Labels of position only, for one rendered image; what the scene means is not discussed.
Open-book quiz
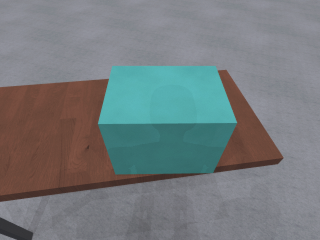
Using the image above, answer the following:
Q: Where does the carton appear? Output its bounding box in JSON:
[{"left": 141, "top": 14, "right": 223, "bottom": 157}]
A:
[{"left": 98, "top": 66, "right": 237, "bottom": 175}]

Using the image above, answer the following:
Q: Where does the table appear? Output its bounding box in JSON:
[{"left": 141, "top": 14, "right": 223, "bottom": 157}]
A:
[{"left": 0, "top": 70, "right": 284, "bottom": 240}]

